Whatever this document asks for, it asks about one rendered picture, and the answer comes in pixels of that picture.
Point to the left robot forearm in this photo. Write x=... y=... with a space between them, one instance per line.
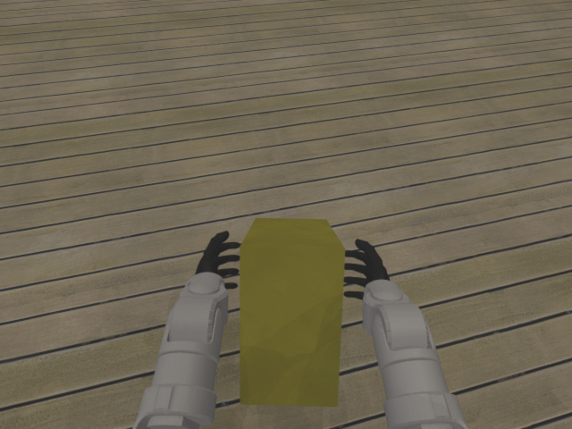
x=182 y=392

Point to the right robot hand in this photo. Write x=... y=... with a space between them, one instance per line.
x=373 y=270

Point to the left robot hand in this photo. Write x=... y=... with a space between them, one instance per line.
x=211 y=260

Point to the right robot forearm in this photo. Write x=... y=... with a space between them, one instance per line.
x=415 y=387

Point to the carton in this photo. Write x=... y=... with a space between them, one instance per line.
x=291 y=294

